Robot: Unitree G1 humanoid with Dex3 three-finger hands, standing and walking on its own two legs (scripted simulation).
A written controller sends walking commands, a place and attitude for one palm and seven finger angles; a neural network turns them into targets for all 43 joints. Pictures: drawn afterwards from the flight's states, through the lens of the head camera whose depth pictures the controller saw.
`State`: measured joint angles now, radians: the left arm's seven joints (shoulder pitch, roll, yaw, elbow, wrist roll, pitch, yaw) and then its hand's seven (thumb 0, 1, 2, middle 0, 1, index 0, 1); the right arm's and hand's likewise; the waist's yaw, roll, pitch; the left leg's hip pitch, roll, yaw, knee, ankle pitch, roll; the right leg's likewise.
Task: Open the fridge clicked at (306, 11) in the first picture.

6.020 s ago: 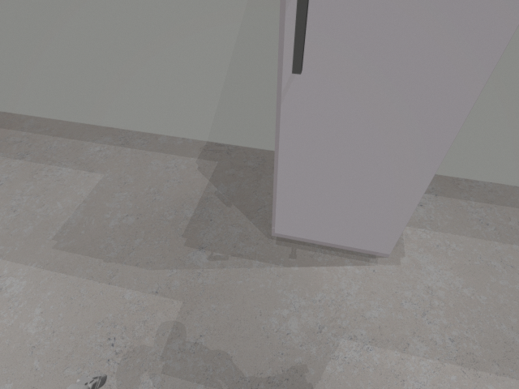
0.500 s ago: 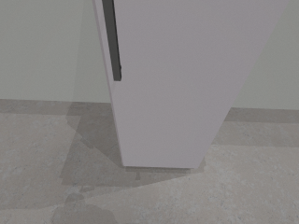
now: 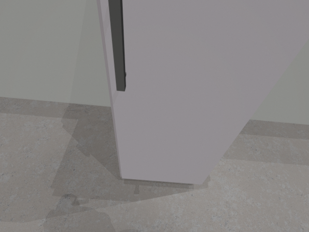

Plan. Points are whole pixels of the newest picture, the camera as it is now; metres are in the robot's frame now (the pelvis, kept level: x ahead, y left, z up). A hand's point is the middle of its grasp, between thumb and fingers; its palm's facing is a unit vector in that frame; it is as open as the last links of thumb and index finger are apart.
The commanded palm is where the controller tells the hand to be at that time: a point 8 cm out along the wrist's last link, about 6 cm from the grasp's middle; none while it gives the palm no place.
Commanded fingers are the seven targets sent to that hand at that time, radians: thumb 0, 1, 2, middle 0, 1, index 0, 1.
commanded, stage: come to a stop and stand still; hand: left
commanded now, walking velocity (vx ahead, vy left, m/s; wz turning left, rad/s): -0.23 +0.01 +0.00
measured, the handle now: (120, 39) +0.47 +0.15 +0.25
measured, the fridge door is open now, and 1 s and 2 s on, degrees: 0 0 0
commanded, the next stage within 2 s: look again from close up in 1.44 s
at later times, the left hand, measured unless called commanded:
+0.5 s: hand out of the picture +0.09 +0.15 -0.15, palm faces +0.03 -0.97 -0.26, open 7.4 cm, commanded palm none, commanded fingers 0.00 0.90 0.90 -0.20 -0.30 -0.20 -0.30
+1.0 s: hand out of the picture -0.05 +0.12 -0.16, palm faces +0.05 -0.98 -0.19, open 7.4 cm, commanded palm none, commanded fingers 0.00 0.90 0.90 -0.20 -0.30 -0.20 -0.30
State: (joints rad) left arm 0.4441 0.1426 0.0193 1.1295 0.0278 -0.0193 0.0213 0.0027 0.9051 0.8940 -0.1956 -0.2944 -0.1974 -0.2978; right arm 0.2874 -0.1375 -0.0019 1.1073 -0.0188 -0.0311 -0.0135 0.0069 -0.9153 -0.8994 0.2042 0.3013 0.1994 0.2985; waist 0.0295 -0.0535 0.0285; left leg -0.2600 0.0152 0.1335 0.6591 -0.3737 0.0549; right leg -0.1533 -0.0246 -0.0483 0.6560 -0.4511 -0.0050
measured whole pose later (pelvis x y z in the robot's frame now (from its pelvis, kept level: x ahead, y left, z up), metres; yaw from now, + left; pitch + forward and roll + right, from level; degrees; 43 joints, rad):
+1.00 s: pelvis -0.01 -0.05 +0.02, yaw +1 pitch -2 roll +0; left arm 0.36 0.14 -0.01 1.12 0.02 -0.01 0.03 0.00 0.91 0.89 -0.20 -0.29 -0.20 -0.30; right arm 0.33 -0.14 0.01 1.08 -0.02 0.01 -0.01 0.00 -0.91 -0.90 0.20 0.30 0.20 0.30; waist 0.02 0.02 0.03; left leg -0.19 0.03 0.08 0.50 -0.27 0.00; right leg -0.28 0.00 -0.10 0.45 -0.14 -0.05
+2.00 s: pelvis +0.01 -0.04 +0.02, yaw +0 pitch -2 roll +1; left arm 0.31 0.12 -0.01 1.12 0.02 -0.02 0.03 0.01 0.92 0.89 -0.20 -0.29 -0.20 -0.30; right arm 0.31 -0.13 0.02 1.12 -0.01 -0.02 -0.02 0.00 -0.91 -0.90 0.20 0.30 0.20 0.30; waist 0.01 0.02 0.04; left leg -0.11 0.01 0.10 0.41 -0.27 0.01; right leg -0.25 -0.02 -0.09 0.45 -0.17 -0.04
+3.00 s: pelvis +0.00 -0.05 -0.02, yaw +1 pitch +4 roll +1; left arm 0.48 0.18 0.12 0.01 -0.25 -0.40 -0.28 0.01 0.64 0.78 -0.22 -0.47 -0.22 -0.47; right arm 0.15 -0.30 -0.06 0.47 0.04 -0.24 -0.02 0.01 -0.91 -0.90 0.20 0.30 0.20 0.30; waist 0.01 -0.02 -0.09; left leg -0.46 0.02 0.07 0.84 -0.45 0.01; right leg -0.58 -0.03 -0.08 0.85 -0.35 -0.05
